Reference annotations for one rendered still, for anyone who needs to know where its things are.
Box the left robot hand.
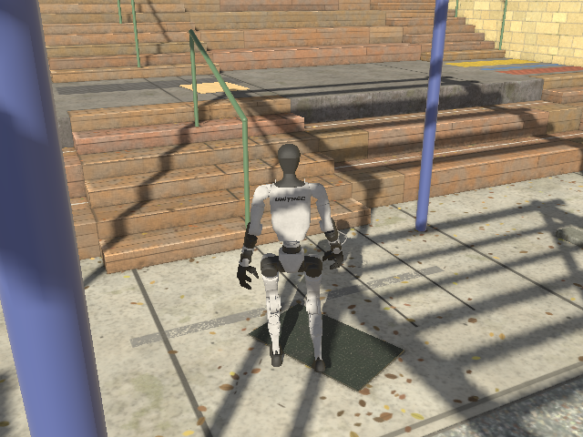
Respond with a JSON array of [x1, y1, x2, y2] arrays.
[[237, 264, 259, 290]]

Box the right robot hand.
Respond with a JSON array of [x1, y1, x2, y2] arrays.
[[322, 250, 343, 269]]

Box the robot left forearm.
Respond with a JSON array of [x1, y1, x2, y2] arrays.
[[239, 222, 258, 267]]

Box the robot right forearm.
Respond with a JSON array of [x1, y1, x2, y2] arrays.
[[324, 219, 343, 254]]

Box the robot thigh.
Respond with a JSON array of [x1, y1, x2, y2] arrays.
[[261, 253, 281, 313], [304, 254, 322, 314]]

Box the right robot upper arm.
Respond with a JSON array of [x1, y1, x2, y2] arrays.
[[309, 183, 334, 232]]

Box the left robot thigh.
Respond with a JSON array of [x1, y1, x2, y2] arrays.
[[261, 253, 281, 313]]

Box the right robot thigh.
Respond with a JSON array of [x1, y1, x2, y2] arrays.
[[304, 254, 322, 314]]

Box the left robot upper arm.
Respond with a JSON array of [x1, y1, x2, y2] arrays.
[[248, 184, 271, 236]]

